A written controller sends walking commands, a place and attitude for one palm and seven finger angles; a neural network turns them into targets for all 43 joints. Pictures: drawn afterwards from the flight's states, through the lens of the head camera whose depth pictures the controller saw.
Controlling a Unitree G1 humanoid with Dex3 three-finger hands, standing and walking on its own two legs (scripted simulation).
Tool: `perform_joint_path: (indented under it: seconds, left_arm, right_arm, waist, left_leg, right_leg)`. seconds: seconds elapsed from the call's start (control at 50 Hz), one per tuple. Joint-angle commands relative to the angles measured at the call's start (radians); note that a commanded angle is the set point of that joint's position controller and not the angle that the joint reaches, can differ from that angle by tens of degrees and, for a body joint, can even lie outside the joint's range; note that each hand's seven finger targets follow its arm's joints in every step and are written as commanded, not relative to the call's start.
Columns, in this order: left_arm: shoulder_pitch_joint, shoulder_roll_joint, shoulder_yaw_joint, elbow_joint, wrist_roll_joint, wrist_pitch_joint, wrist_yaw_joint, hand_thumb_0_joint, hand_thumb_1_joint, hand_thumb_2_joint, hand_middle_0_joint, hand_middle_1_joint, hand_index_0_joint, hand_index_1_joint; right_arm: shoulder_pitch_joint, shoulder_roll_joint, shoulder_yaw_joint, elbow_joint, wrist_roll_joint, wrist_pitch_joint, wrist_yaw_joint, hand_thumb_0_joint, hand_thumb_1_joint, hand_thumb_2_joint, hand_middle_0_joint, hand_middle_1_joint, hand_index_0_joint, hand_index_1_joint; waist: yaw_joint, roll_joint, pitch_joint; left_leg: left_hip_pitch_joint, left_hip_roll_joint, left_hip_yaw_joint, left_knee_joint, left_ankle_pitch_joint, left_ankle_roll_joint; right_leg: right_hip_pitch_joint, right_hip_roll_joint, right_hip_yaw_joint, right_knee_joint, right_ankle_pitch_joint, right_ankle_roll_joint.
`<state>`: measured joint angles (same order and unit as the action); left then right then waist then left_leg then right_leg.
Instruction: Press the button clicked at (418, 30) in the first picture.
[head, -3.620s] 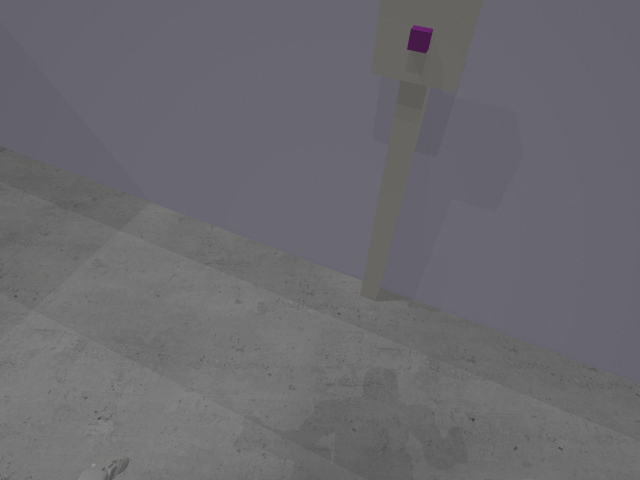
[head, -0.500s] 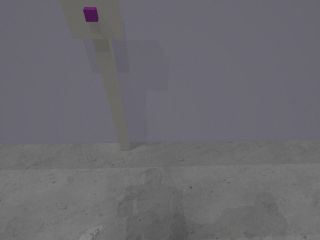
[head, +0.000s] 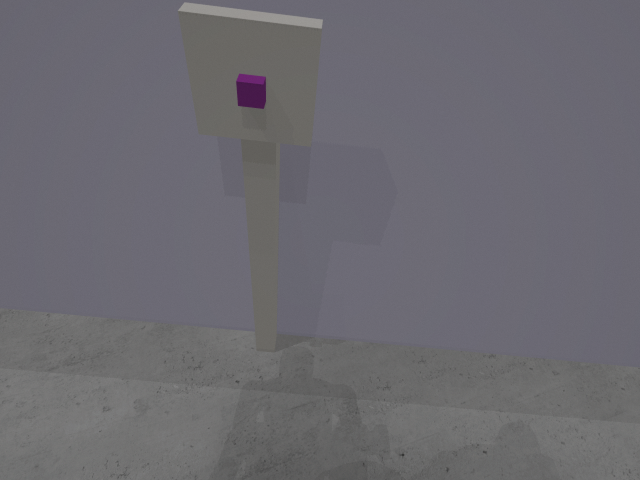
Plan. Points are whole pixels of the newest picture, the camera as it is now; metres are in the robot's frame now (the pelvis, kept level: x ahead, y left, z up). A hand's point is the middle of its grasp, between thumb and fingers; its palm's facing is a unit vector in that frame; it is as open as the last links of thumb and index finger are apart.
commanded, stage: come to a stop and stand still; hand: left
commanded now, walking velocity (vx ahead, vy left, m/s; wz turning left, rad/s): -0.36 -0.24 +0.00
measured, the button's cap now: (252, 90) +0.57 +0.16 +0.19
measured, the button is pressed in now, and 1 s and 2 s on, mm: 0 0 0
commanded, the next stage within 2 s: look again from close up in 1.80 s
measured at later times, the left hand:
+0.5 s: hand out of the picture +0.10 +0.13 -0.16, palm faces +0.01 -0.96 -0.28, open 7.3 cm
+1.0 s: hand out of the picture -0.04 +0.19 -0.17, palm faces +0.09 -0.98 -0.17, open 7.4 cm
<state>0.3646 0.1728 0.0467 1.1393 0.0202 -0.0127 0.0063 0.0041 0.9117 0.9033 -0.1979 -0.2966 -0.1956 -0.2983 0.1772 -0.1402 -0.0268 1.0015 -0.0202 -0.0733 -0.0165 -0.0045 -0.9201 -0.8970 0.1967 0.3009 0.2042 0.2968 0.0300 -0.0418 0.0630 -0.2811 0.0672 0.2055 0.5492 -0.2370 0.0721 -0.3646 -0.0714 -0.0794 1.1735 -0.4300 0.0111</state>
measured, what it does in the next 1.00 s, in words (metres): steps on the spot: right foot, then left foot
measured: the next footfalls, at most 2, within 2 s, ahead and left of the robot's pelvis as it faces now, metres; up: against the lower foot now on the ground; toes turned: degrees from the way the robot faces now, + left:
right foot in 0.38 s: +0.08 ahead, -0.15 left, +0.00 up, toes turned -7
left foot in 0.88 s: +0.07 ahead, +0.10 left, +0.00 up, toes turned +2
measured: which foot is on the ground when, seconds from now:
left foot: down 0.00-0.40, up 0.42-0.86, down 0.88-1.00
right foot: up 0.00-0.36, down 0.38-0.88, up 0.90-1.00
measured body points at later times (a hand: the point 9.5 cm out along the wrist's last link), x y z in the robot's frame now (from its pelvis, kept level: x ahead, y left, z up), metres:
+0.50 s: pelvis +0.03 -0.05 +0.00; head +0.05 -0.09 +0.45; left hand +0.10 +0.18 -0.14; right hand +0.01 -0.26 -0.18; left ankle +0.02 +0.07 -0.70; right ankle +0.04 -0.15 -0.73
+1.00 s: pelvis -0.01 +0.00 +0.01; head -0.03 +0.03 +0.46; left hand -0.05 +0.24 -0.16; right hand +0.01 -0.23 -0.13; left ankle -0.05 +0.11 -0.73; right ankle +0.01 -0.14 -0.69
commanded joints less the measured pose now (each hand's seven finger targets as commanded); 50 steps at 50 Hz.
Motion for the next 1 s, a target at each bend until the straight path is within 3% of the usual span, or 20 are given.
perform_joint_path:
  seconds: [0.0, 0.06, 0.1, 0.24, 0.28, 0.32, 0.34, 0.36, 0.38, 0.4, 0.46, 0.52, 0.72, 0.76, 0.8, 0.82, 0.86, 0.88, 0.92, 0.98]
  left_arm:
    - [0.064, 0.0, 0.0, -0.036, 0.002, -0.001, 0.003, 0.0, 0.9, 0.9, -0.2, -0.3, -0.2, -0.3]
    - [0.075, -0.015, -0.003, -0.033, -0.001, 0.026, 0.019, 0.0, 0.9, 0.9, -0.2, -0.3, -0.2, -0.3]
    - [0.047, -0.001, 0.002, -0.051, 0.001, 0.043, 0.023, 0.0, 0.9, 0.9, -0.2, -0.3, -0.2, -0.3]
    - [-0.087, 0.025, 0.014, -0.128, 0.002, 0.059, 0.031, 0.0, 0.9, 0.9, -0.2, -0.3, -0.2, -0.3]
    - [-0.086, 0.025, 0.013, -0.134, 0.0, 0.05, 0.032, 0.0, 0.9, 0.9, -0.2, -0.3, -0.2, -0.3]
    - [-0.051, 0.028, 0.015, -0.126, 0.002, 0.035, 0.034, 0.0, 0.9, 0.9, -0.2, -0.3, -0.2, -0.3]
    - [-0.033, 0.047, 0.016, -0.121, 0.006, 0.024, 0.036, 0.0, 0.9, 0.9, -0.2, -0.3, -0.2, -0.3]
    - [-0.031, 0.106, 0.018, -0.123, 0.013, 0.008, 0.043, 0.0, 0.9, 0.9, -0.2, -0.3, -0.2, -0.3]
    - [-0.034, 0.164, 0.025, -0.128, 0.009, 0.001, 0.046, 0.0, 0.9, 0.9, -0.2, -0.3, -0.2, -0.3]
    - [-0.033, 0.164, 0.019, -0.135, 0.005, 0.003, 0.042, 0.0, 0.9, 0.9, -0.2, -0.3, -0.2, -0.3]
    - [-0.123, 0.119, 0.017, -0.148, 0.002, 0.0, 0.051, 0.0, 0.9, 0.9, -0.2, -0.3, -0.2, -0.3]
    - [-0.105, 0.124, 0.023, -0.151, 0.002, -0.005, 0.049, 0.0, 0.9, 0.9, -0.2, -0.3, -0.2, -0.3]
    - [-0.072, 0.182, 0.043, -0.145, 0.018, 0.005, 0.032, 0.0, 0.9, 0.9, -0.2, -0.3, -0.2, -0.3]
    - [-0.09, 0.183, 0.041, -0.138, 0.018, 0.007, 0.029, 0.0, 0.9, 0.9, -0.2, -0.3, -0.2, -0.3]
    - [-0.128, 0.177, 0.036, -0.131, 0.008, 0.014, 0.025, 0.0, 0.9, 0.9, -0.2, -0.3, -0.2, -0.3]
    - [-0.131, 0.151, 0.027, -0.128, 0.002, 0.017, 0.022, 0.0, 0.9, 0.9, -0.2, -0.3, -0.2, -0.3]
    - [-0.11, 0.053, 0.006, -0.143, -0.007, 0.024, 0.012, 0.0, 0.9, 0.9, -0.2, -0.3, -0.2, -0.3]
    - [-0.132, 0.05, 0.006, -0.146, 0.0, 0.026, 0.01, 0.0, 0.9, 0.9, -0.2, -0.3, -0.2, -0.3]
    - [-0.106, 0.056, 0.015, -0.105, 0.017, 0.035, 0.0, 0.0, 0.9, 0.9, -0.2, -0.3, -0.2, -0.3]
    - [-0.033, 0.046, 0.012, -0.063, 0.012, 0.025, -0.014, 0.0, 0.9, 0.9, -0.2, -0.3, -0.2, -0.3]
  right_arm:
    - [0.128, -0.101, -0.013, 0.037, 0.006, -0.002, -0.015, 0.0, -0.9, -0.9, 0.2, 0.3, 0.2, 0.3]
    - [0.114, -0.093, -0.01, 0.041, 0.006, 0.009, -0.028, 0.0, -0.9, -0.9, 0.2, 0.3, 0.2, 0.3]
    - [0.113, -0.118, -0.017, 0.05, 0.005, 0.024, -0.034, 0.0, -0.9, -0.9, 0.2, 0.3, 0.2, 0.3]
    - [0.142, -0.137, -0.051, 0.073, -0.005, 0.066, -0.037, 0.0, -0.9, -0.9, 0.2, 0.3, 0.2, 0.3]
    - [0.14, -0.141, -0.056, 0.074, -0.007, 0.071, -0.032, 0.0, -0.9, -0.9, 0.2, 0.3, 0.2, 0.3]
    - [0.141, -0.134, -0.061, 0.073, -0.002, 0.076, -0.024, 0.0, -0.9, -0.9, 0.2, 0.3, 0.2, 0.3]
    - [0.152, -0.117, -0.061, 0.072, 0.003, 0.078, -0.019, 0.0, -0.9, -0.9, 0.2, 0.3, 0.2, 0.3]
    - [0.184, -0.073, -0.057, 0.067, 0.012, 0.08, -0.012, 0.0, -0.9, -0.9, 0.2, 0.3, 0.2, 0.3]
    - [0.17, -0.02, -0.044, 0.041, 0.015, 0.087, -0.008, 0.0, -0.9, -0.9, 0.2, 0.3, 0.2, 0.3]
    - [0.154, -0.036, -0.051, 0.039, 0.014, 0.103, -0.009, 0.0, -0.9, -0.9, 0.2, 0.3, 0.2, 0.3]
    - [0.148, -0.05, -0.049, 0.058, 0.007, 0.122, -0.005, 0.0, -0.9, -0.9, 0.2, 0.3, 0.2, 0.3]
    - [0.127, -0.067, -0.051, 0.054, 0.003, 0.127, 0.004, 0.0, -0.9, -0.9, 0.2, 0.3, 0.2, 0.3]
    - [0.067, -0.087, -0.04, 0.003, 0.001, 0.11, 0.021, 0.0, -0.9, -0.9, 0.2, 0.3, 0.2, 0.3]
    - [0.106, -0.082, -0.036, 0.011, 0.004, 0.102, 0.019, 0.0, -0.9, -0.9, 0.2, 0.3, 0.2, 0.3]
    - [0.206, -0.07, -0.026, 0.049, 0.004, 0.089, 0.013, 0.0, -0.9, -0.9, 0.2, 0.3, 0.2, 0.3]
    - [0.242, -0.086, -0.024, 0.067, 0.005, 0.078, 0.007, 0.0, -0.9, -0.9, 0.2, 0.3, 0.2, 0.3]
    - [0.24, -0.204, -0.045, 0.05, -0.007, 0.07, -0.003, 0.0, -0.9, -0.9, 0.2, 0.3, 0.2, 0.3]
    - [0.183, -0.226, -0.043, 0.024, -0.011, 0.073, -0.009, 0.0, -0.9, -0.9, 0.2, 0.3, 0.2, 0.3]
    - [0.108, -0.179, -0.027, 0.024, -0.012, 0.064, -0.018, 0.0, -0.9, -0.9, 0.2, 0.3, 0.2, 0.3]
    - [0.127, -0.15, -0.016, 0.036, -0.004, 0.049, -0.028, 0.0, -0.9, -0.9, 0.2, 0.3, 0.2, 0.3]
  waist:
    - [-0.011, 0.143, -0.047]
    - [0.002, 0.095, -0.068]
    - [-0.005, 0.12, -0.063]
    - [-0.044, 0.24, -0.003]
    - [-0.038, 0.227, -0.023]
    - [-0.02, 0.19, -0.063]
    - [-0.013, 0.12, -0.094]
    - [-0.028, -0.054, -0.134]
    - [-0.026, -0.211, -0.123]
    - [-0.009, -0.148, -0.138]
    - [-0.037, -0.138, -0.095]
    - [-0.019, -0.095, -0.075]
    - [0.024, -0.136, -0.042]
    - [0.003, -0.144, -0.048]
    - [-0.047, -0.124, -0.078]
    - [-0.062, -0.056, -0.084]
    - [-0.069, 0.329, -0.01]
    - [-0.063, 0.315, 0.075]
    - [-0.029, 0.272, 0.118]
    - [-0.017, 0.181, 0.1]
  left_leg:
    - [0.064, 0.232, -0.155, -0.305, 0.456, 0.03]
    - [0.063, 0.235, -0.133, -0.28, 0.632, 0.028]
    - [0.102, 0.258, -0.135, -0.25, 0.686, 0.05]
    - [0.099, 0.278, -0.191, -0.206, 0.595, 0.094]
    - [0.108, 0.269, -0.2, -0.181, 0.568, 0.083]
    - [0.089, 0.228, -0.175, -0.116, 0.456, 0.041]
    - [0.075, 0.18, -0.149, -0.053, 0.35, -0.002]
    - [-0.005, 0.091, -0.086, 0.073, 0.119, -0.062]
    - [-0.106, -0.01, -0.066, 0.174, -0.289, -0.099]
    - [-0.081, -0.016, -0.138, 0.289, -0.353, -0.097]
    - [-0.153, -0.005, -0.2, 0.46, -0.25, -0.109]
    - [-0.184, -0.007, -0.208, 0.484, -0.181, -0.127]
    - [-0.077, -0.019, -0.162, 0.186, -0.206, -0.115]
    - [0.012, -0.03, -0.141, 0.089, -0.19, -0.107]
    - [0.189, -0.052, -0.108, -0.1, -0.072, -0.097]
    - [0.277, -0.035, -0.134, -0.189, -0.052, -0.092]
    - [0.15, 0.246, -0.497, -0.431, -0.452, -0.007]
    - [0.004, 0.309, -0.574, -0.507, -0.543, 0.041]
    - [-0.058, 0.242, -0.489, -0.506, -0.434, 0.026]
    - [0.047, 0.178, -0.351, -0.439, -0.181, 0.012]
  right_leg:
    - [-0.067, -0.048, 0.05, -0.043, 0.129, 0.02]
    - [-0.018, -0.035, 0.063, -0.173, 0.175, 0.037]
    - [-0.035, -0.025, 0.051, -0.224, 0.155, 0.041]
    - [-0.02, -0.004, 0.03, -0.369, 0.031, 0.017]
    - [0.018, 0.005, 0.021, -0.457, 0.053, 0.006]
    - [0.119, 0.009, 0.001, -0.626, 0.214, 0.007]
    - [0.182, -0.012, 0.02, -0.74, 0.346, 0.005]
    - [0.258, -0.153, 0.183, -0.791, 0.605, -0.035]
    - [0.261, -0.308, 0.295, -0.798, 0.867, -0.125]
    - [0.207, -0.337, 0.263, -0.815, 0.852, -0.185]
    - [0.19, -0.261, 0.228, -0.821, 0.73, -0.178]
    - [0.201, -0.249, 0.209, -0.839, 0.635, -0.163]
    - [0.149, -0.24, 0.275, -0.97, 0.076, -0.161]
    - [0.102, -0.222, 0.261, -0.982, 0.012, -0.146]
    - [0.018, -0.157, 0.191, -0.952, -0.056, -0.088]
    - [-0.047, -0.11, 0.152, -0.892, -0.086, -0.052]
    - [-0.153, 0.036, -0.012, -0.564, -0.052, 0.009]
    - [-0.153, 0.035, 0.02, -0.454, -0.027, 0.004]
    - [-0.124, 0.024, 0.071, -0.308, 0.054, 0.004]
    - [-0.162, 0.028, 0.066, -0.234, 0.131, 0.018]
